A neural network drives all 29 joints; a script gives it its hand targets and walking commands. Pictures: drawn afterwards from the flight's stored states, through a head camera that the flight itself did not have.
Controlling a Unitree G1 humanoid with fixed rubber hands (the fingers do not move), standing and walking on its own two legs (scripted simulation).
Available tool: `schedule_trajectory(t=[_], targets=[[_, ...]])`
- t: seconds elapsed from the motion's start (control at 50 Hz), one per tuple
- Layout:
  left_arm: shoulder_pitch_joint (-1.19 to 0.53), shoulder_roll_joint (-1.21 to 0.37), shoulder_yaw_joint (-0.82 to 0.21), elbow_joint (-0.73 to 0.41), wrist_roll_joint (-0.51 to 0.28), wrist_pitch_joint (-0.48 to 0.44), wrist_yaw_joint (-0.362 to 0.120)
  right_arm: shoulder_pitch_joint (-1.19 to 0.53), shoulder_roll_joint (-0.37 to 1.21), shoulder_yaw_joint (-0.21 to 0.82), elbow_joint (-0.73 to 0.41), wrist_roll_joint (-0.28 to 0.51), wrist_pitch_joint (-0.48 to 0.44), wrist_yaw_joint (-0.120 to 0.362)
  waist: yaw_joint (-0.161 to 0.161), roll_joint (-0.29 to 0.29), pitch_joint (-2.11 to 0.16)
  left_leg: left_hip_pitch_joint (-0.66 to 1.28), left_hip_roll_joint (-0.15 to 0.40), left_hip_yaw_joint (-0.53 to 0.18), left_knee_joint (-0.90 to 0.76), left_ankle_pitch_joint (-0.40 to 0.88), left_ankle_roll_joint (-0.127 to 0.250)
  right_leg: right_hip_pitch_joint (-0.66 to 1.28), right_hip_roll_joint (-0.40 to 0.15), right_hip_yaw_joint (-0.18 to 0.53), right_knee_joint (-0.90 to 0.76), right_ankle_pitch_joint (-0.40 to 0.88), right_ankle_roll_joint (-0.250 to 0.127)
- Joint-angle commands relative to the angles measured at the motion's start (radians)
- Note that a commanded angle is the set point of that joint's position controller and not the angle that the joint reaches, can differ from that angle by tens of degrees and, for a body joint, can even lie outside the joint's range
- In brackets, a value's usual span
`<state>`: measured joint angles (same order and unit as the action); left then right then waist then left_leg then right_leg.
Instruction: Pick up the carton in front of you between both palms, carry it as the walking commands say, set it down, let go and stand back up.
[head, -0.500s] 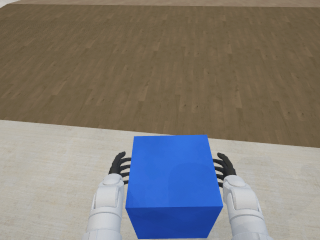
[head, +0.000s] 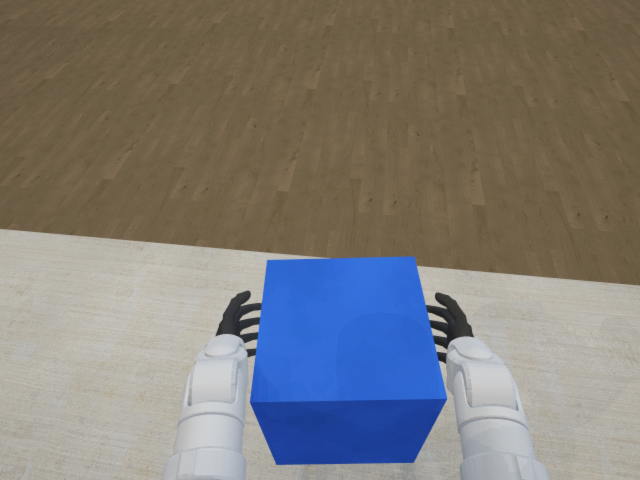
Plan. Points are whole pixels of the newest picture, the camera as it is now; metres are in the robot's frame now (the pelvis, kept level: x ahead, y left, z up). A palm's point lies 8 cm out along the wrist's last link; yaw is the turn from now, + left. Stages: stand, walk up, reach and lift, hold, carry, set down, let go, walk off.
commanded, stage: reach and lift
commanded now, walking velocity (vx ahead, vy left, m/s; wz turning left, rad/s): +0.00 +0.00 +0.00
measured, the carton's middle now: (342, 364) +0.31 +0.00 -0.05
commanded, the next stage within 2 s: hold in 0.42 s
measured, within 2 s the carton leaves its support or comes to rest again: neither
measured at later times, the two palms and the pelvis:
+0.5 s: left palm (227, 340) +0.30 +0.15 +0.04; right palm (461, 342) +0.29 -0.15 +0.04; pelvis +0.01 +0.00 +0.00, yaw +0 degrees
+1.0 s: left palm (224, 331) +0.30 +0.15 +0.06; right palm (462, 332) +0.30 -0.15 +0.06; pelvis +0.01 +0.00 +0.00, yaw +0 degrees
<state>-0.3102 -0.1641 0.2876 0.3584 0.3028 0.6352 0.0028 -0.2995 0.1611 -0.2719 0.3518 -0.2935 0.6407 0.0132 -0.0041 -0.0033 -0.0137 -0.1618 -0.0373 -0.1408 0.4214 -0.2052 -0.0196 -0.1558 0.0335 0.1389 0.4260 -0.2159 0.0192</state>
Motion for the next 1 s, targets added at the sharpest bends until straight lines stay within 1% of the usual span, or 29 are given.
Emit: schedule_trajectory(t=[0.0,0.18,0.38,0.42,0.48,0.5,0.56,0.62,0.72,0.84,0.86,0.88,0.9,0.92,0.94,0.96,0.98], targets=[[-0.473,-0.960,-0.565,0.000,-0.253,-0.016,-0.262,-0.499,0.952,0.556,-0.019,0.248,-0.025,0.242,0.003,0.003,-0.267,0.091,-0.066,0.084,-0.066,0.162,-0.003,0.079,0.065,-0.083,-0.069,0.165,0.000],[-0.420,-0.948,-0.587,-0.057,-0.271,0.007,-0.258,-0.440,0.941,0.574,-0.074,0.262,-0.001,0.237,0.000,0.002,-0.260,0.124,-0.069,0.080,-0.080,0.234,-0.007,0.113,0.068,-0.077,-0.084,0.240,0.004],[-0.412,-0.942,-0.597,-0.092,-0.280,0.030,-0.256,-0.434,0.932,0.584,-0.109,0.271,0.021,0.237,0.002,0.004,-0.240,0.136,-0.070,0.077,-0.091,0.233,-0.007,0.123,0.070,-0.076,-0.094,0.237,0.004],[-0.418,-0.948,-0.618,-0.116,-0.292,0.035,-0.256,-0.441,0.938,0.606,-0.134,0.283,0.026,0.237,0.002,0.004,-0.253,0.148,-0.070,0.075,-0.092,0.244,-0.007,0.132,0.071,-0.076,-0.096,0.248,0.005],[-0.415,-0.949,-0.665,-0.183,-0.322,0.057,-0.251,-0.438,0.942,0.655,-0.200,0.313,0.049,0.233,0.002,0.003,-0.287,0.179,-0.070,0.070,-0.097,0.295,-0.008,0.162,0.071,-0.072,-0.102,0.300,0.007],[-0.407,-0.939,-0.662,-0.189,-0.321,0.069,-0.249,-0.431,0.933,0.653,-0.206,0.313,0.060,0.230,0.003,0.003,-0.280,0.180,-0.070,0.069,-0.103,0.293,-0.008,0.166,0.071,-0.071,-0.106,0.298,0.006],[-0.384,-0.901,-0.621,-0.162,-0.294,0.099,-0.244,-0.406,0.893,0.609,-0.176,0.288,0.089,0.225,0.002,0.004,-0.192,0.155,-0.067,0.074,-0.123,0.208,-0.006,0.141,0.069,-0.074,-0.126,0.209,0.002],[-0.405,-0.894,-0.590,-0.131,-0.277,0.107,-0.248,-0.426,0.884,0.576,-0.144,0.269,0.097,0.229,0.000,0.004,-0.136,0.129,-0.064,0.081,-0.130,0.122,-0.004,0.114,0.065,-0.081,-0.136,0.123,-0.001],[-0.478,-0.922,-0.599,-0.131,-0.288,0.097,-0.260,-0.497,0.915,0.587,-0.145,0.279,0.089,0.240,0.001,0.005,-0.178,0.130,-0.062,0.083,-0.116,0.108,-0.001,0.120,0.063,-0.083,-0.123,0.113,-0.002],[-0.509,-0.928,-0.596,-0.111,-0.285,0.090,-0.262,-0.529,0.922,0.584,-0.127,0.277,0.083,0.241,0.001,0.003,-0.194,0.126,-0.062,0.085,-0.113,0.081,0.000,0.117,0.061,-0.083,-0.118,0.088,-0.002],[-0.511,-0.920,-0.597,-0.112,-0.295,0.093,-0.258,-0.539,0.914,0.580,-0.130,0.279,0.084,0.236,0.004,-0.010,-0.227,0.015,0.106,0.040,-0.030,-0.088,0.008,0.000,-0.109,-0.035,-0.045,-0.075,-0.012],[-0.505,-0.914,-0.596,-0.129,-0.297,0.093,-0.253,-0.526,0.916,0.585,-0.143,0.285,0.086,0.230,0.004,-0.008,-0.236,-0.006,0.092,0.024,-0.041,-0.276,0.016,-0.038,-0.099,-0.007,-0.070,-0.278,-0.022],[-0.506,-0.914,-0.614,-0.153,-0.309,0.096,-0.247,-0.529,0.914,0.602,-0.169,0.298,0.088,0.225,0.004,-0.014,-0.214,-0.060,0.078,0.033,-0.041,-0.439,0.021,-0.095,-0.091,-0.003,-0.085,-0.457,-0.029],[-0.524,-0.916,-0.632,-0.185,-0.320,0.098,-0.242,-0.542,0.914,0.619,-0.195,0.308,0.091,0.220,0.003,-0.023,-0.193,-0.099,0.076,0.044,-0.023,-0.503,0.023,-0.129,-0.095,0.001,-0.084,-0.523,-0.036],[-0.526,-0.918,-0.654,-0.214,-0.332,0.105,-0.236,-0.546,0.913,0.639,-0.221,0.320,0.097,0.214,0.005,-0.031,-0.189,-0.115,0.078,0.069,0.015,-0.433,0.022,-0.132,-0.110,0.001,-0.075,-0.475,-0.043],[-0.512,-0.915,-0.676,-0.240,-0.345,0.115,-0.228,-0.540,0.916,0.663,-0.251,0.332,0.106,0.207,0.008,-0.046,-0.221,-0.116,0.072,0.101,0.054,-0.337,0.020,-0.119,-0.124,-0.002,-0.069,-0.414,-0.053],[-0.499,-0.912,-0.704,-0.271,-0.361,0.127,-0.220,-0.525,0.916,0.692,-0.285,0.349,0.119,0.200,0.008,-0.066,-0.263,-0.112,0.065,0.129,0.093,-0.273,0.019,-0.104,-0.140,0.008,-0.069,-0.385,-0.063]])
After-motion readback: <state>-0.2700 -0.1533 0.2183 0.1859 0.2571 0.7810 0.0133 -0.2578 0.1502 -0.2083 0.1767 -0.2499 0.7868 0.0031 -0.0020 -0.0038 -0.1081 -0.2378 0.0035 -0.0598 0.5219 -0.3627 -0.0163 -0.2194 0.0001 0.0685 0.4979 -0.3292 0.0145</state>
